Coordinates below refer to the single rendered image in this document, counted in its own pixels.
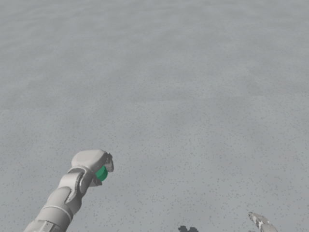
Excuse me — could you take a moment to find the left robot hand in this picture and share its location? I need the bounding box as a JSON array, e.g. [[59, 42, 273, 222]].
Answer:
[[71, 149, 114, 187]]

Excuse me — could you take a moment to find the left robot arm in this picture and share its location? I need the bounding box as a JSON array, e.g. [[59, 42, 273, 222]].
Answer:
[[23, 165, 93, 232]]

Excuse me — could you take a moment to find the tin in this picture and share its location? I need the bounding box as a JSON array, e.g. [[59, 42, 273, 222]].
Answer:
[[95, 166, 108, 181]]

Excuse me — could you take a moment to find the right robot hand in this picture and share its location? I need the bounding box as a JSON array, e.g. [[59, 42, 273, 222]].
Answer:
[[248, 212, 277, 232]]

